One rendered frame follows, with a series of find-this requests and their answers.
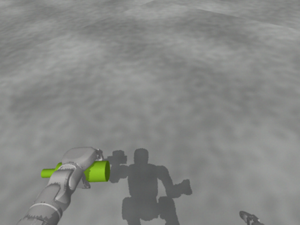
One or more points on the left robot hand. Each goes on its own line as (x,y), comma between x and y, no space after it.
(84,157)

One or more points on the bottle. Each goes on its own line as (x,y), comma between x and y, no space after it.
(99,171)

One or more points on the right robot hand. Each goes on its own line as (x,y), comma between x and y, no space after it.
(250,219)

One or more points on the left robot arm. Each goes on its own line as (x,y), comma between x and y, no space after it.
(55,198)

